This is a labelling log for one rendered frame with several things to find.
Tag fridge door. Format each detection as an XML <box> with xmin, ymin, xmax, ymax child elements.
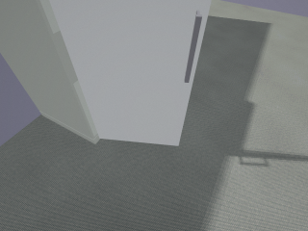
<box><xmin>49</xmin><ymin>0</ymin><xmax>212</xmax><ymax>146</ymax></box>

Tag handle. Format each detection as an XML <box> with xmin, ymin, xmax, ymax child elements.
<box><xmin>184</xmin><ymin>10</ymin><xmax>202</xmax><ymax>83</ymax></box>

